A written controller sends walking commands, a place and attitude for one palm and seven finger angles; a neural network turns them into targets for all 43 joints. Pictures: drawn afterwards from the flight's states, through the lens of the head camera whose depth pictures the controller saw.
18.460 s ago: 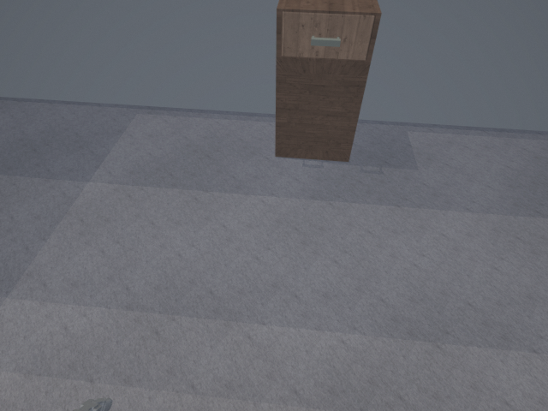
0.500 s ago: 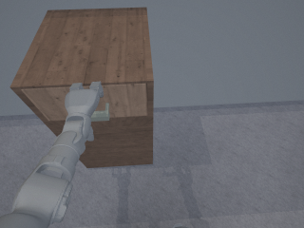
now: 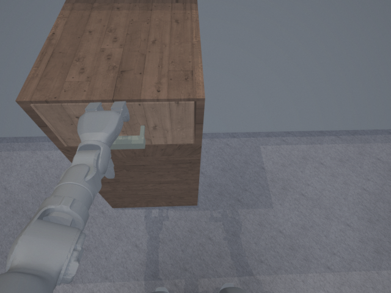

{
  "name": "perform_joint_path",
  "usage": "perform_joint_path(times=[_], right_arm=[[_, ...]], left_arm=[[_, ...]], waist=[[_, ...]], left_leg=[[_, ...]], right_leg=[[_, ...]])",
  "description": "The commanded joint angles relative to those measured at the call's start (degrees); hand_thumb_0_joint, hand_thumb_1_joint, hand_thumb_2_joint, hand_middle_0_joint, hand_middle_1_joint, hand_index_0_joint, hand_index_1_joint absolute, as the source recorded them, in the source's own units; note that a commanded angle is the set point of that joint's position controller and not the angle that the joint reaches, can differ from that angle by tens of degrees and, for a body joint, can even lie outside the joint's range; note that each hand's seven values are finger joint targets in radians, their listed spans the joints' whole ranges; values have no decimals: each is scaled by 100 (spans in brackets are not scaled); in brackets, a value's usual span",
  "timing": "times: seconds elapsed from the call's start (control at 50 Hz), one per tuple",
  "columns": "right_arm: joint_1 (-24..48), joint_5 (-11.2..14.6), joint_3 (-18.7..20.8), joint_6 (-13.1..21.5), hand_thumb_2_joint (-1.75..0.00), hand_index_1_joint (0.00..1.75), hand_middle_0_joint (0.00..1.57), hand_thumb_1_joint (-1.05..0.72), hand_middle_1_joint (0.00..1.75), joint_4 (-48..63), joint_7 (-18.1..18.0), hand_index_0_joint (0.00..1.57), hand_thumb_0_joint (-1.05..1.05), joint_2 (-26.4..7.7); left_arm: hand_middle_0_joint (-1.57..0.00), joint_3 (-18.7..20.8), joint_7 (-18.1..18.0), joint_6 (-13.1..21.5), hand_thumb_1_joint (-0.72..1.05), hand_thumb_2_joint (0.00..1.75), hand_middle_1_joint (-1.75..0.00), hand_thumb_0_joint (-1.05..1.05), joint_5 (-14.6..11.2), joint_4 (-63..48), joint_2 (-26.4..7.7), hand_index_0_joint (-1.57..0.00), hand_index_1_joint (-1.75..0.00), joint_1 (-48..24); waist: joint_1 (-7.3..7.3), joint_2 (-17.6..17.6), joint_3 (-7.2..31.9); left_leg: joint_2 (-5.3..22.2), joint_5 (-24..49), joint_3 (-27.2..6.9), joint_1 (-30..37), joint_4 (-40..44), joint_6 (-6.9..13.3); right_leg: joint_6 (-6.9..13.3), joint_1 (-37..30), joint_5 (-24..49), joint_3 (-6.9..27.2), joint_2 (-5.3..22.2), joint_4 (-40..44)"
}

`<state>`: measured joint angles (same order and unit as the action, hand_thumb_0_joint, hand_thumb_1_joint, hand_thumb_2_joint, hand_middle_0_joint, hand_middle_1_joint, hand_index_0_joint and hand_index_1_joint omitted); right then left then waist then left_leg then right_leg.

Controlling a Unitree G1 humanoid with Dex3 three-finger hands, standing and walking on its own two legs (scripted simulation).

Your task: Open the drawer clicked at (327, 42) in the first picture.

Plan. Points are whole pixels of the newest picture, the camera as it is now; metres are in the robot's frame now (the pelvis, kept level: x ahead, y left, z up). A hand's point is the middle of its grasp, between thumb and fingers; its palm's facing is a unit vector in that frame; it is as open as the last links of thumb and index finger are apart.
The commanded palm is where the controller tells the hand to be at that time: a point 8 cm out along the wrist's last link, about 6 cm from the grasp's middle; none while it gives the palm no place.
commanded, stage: move the hooked fingers above the handle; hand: left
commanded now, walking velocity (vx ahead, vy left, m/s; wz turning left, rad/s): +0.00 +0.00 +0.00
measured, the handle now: (121, 135) +0.50 +0.18 -0.05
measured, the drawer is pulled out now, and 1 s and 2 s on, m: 0.00 0.00 0.00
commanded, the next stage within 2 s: lower the fingers behind the handle in 0.56 s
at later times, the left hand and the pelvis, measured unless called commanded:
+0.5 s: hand (113, 137) +0.45 +0.18 +0.01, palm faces -0.05 -0.06 -1.00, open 13.7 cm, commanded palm +0.43 +0.18 +0.07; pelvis +0.01 +0.01 +0.00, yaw +0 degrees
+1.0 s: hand (116, 143) +0.45 +0.18 -0.01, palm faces -0.05 -0.04 -1.00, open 13.8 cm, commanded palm +0.43 +0.18 +0.04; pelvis +0.01 +0.00 +0.00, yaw -1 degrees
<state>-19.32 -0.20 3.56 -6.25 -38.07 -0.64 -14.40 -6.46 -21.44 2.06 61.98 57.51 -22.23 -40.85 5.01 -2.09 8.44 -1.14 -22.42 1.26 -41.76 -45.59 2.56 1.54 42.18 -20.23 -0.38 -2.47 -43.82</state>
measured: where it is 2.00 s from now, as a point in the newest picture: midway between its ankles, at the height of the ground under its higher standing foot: outside the picture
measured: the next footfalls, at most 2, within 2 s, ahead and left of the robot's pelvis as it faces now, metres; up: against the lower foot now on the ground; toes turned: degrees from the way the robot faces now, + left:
none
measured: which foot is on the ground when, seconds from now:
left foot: down 0.00-1.00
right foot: down 0.00-1.00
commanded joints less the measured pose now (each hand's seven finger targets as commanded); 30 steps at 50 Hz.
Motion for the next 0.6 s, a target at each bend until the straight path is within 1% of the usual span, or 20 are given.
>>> perform_joint_path(times=[0.0, 0.02, 0.04, 0.06, 0.12, 0.14, 0.16, 0.2, 0.24, 0.26, 0.3, 0.34, 0.36, 0.38, 0.44, 0.46, 0.5, 0.52, 0.54, 0.58], right_arm=[[-566, -55, 295, 80, -90, 30, 20, -90, 30, 323, -3, 20, 0, -826], [-541, -71, 298, 66, -90, 30, 20, -90, 30, 297, 3, 20, 0, -840], [-545, -67, 304, 50, -90, 30, 20, -90, 30, 315, 24, 20, 0, -824], [-545, -71, 313, 42, -90, 30, 20, -90, 30, 305, 35, 20, 0, -809], [-506, -68, 303, 4, -90, 30, 20, -90, 30, 292, 48, 20, 0, -828], [-517, -65, 301, -2, -90, 30, 20, -90, 30, 287, 53, 20, 0, -831], [-517, -64, 312, -15, -90, 30, 20, -90, 30, 301, 59, 20, 0, -802], [-476, -54, 310, -19, -90, 30, 20, -90, 30, 311, 71, 20, 0, -786], [-481, -72, 317, -16, -90, 30, 20, -90, 30, 319, 77, 20, 0, -786], [-473, -66, 317, -29, -90, 30, 20, -90, 30, 344, 70, 20, 0, -774], [-424, -45, 307, -28, -90, 30, 20, -90, 30, 360, 67, 20, 0, -748], [-435, -64, 317, -15, -90, 30, 20, -90, 30, 339, 73, 20, 0, -750], [-428, -57, 315, -30, -90, 30, 20, -90, 30, 343, 62, 20, 0, -767], [-389, -69, 293, -28, -90, 30, 20, -90, 30, 368, 72, 20, 0, -767], [-390, -54, 287, -34, -90, 30, 20, -90, 30, 376, 75, 20, 0, -770], [-365, -36, 277, -44, -90, 30, 20, -90, 30, 409, 66, 20, 0, -763], [-336, -47, 300, -31, -90, 30, 20, -90, 30, 427, 74, 20, 0, -755], [-314, -55, 298, -32, -90, 30, 20, -90, 30, 443, 83, 20, 0, -747], [-323, -52, 315, -36, -90, 30, 20, -90, 30, 443, 96, 20, 0, -734], [-315, -42, 309, -53, -90, 30, 20, -90, 30, 428, 98, 20, 0, -751]], left_arm=[[-30, 323, -365, 80, -50, 30, -120, 0, 55, -1169, -956, -30, -120, -2782], [-30, 408, -410, 71, -50, 30, -120, 0, 73, -1242, -1055, -30, -120, -2901], [-30, 338, -451, 31, -50, 30, -120, 0, 121, -1230, -967, -30, -120, -2837], [-30, 249, -470, -20, -50, 30, -120, 0, 78, -1190, -804, -30, -120, -2815], [-30, 286, -481, -124, -50, 30, -120, 0, 52, -1169, -855, -30, -120, -2923], [-30, 335, -492, -120, -50, 30, -120, 0, 98, -1278, -971, -30, -120, -3036], [-30, 167, -474, -147, -50, 30, -120, 0, 77, -1252, -737, -30, -120, -2961], [-30, 111, -454, -168, -50, 30, -120, 0, 49, -1243, -620, -30, -120, -2878], [-30, 196, -424, -111, -50, 30, -120, 0, 57, -1418, -716, -30, -120, -2956], [-30, 221, -395, -120, -50, 30, -120, 0, 39, -1322, -697, -30, -120, -2692], [-30, 13, -346, -91, -50, 30, -120, 0, 18, -1329, -454, -30, -120, -2689], [-30, 62, -346, -25, -50, 30, -120, 0, 24, -1388, -492, -30, -120, -2766], [-30, 251, -353, -46, -50, 30, -120, 0, 41, -1277, -683, -30, -120, -2520], [-30, 137, -361, -36, -50, 30, -120, 0, 63, -1387, -614, -30, -120, -2649], [-30, 353, -395, -61, -50, 30, -120, 0, 92, -1264, -835, -30, -120, -2472], [-30, 336, -398, -97, -50, 30, -120, 0, 89, -1187, -826, -30, -120, -2379], [-30, 281, -418, -98, -50, 30, -120, 0, 111, -1340, -741, -30, -120, -2395], [-30, 270, -418, -65, -50, 30, -120, 0, 89, -1521, -732, -30, -120, -2513], [-30, 272, -423, -78, -50, 30, -120, 0, 107, -1491, -704, -30, -120, -2384], [-30, 313, -422, -137, -50, 30, -120, 0, 78, -1374, -732, -30, -120, -2268]], waist=[[246, -147, 2250], [241, -172, 2310], [232, -140, 2449], [252, -127, 2315], [286, -37, 2255], [259, -117, 2417], [261, -165, 2346], [248, -150, 2250], [222, -141, 2492], [162, -77, 2407], [219, -7, 2202], [222, 7, 2287], [139, 43, 2194], [168, -92, 2249], [100, 60, 2203], [88, 124, 2043], [79, 39, 2194], [47, -195, 2293], [30, -163, 2388], [44, -18, 2197]], left_leg=[[34, 2149, -137, 1696, 273, 11], [49, 2353, -154, 1735, 256, 3], [45, 2390, -161, 1790, 246, -4], [49, 2408, -137, 1790, 256, -4], [60, 2529, -164, 1803, 281, -3], [65, 2576, -179, 1895, 296, -10], [66, 2581, -177, 1962, 302, -23], [74, 2513, -164, 1980, 347, -20], [95, 2770, -195, 2160, 341, -21], [87, 2773, -186, 2119, 359, -29], [90, 2583, -181, 2035, 397, -23], [105, 2702, -197, 2131, 394, -17], [100, 2650, -177, 2045, 406, -22], [90, 2630, -164, 2048, 418, -26], [72, 2558, -129, 1876, 433, -10], [57, 2407, -123, 1754, 459, -8], [64, 2485, -94, 1858, 459, -6], [73, 2693, -118, 1996, 453, -31], [82, 2799, -115, 2091, 429, -32], [79, 2667, -81, 1965, 453, -22]], right_leg=[[129, -755, 1559, 11, -60, 376], [145, -772, 1697, 8, -47, 339], [124, -780, 1707, -2, -60, 315], [133, -793, 1740, -18, -63, 349], [137, -831, 1831, -31, -58, 366], [121, -837, 1842, -11, -61, 357], [139, -818, 1805, -38, -71, 364], [142, -817, 1734, -45, -72, 421], [132, -905, 1894, -32, -69, 397], [146, -988, 1906, -48, -75, 406], [141, -923, 1790, -53, -68, 452], [130, -907, 1838, -44, -68, 447], [147, -975, 1837, -45, -69, 447], [139, -950, 1836, -31, -66, 449], [141, -1101, 1893, -7, -62, 452], [152, -1123, 1806, -9, -63, 470], [149, -1161, 1880, 2, -53, 471], [172, -1150, 1958, -1, -47, 433], [156, -1149, 2008, -1, -59, 427], [147, -1170, 1979, -7, -65, 476]])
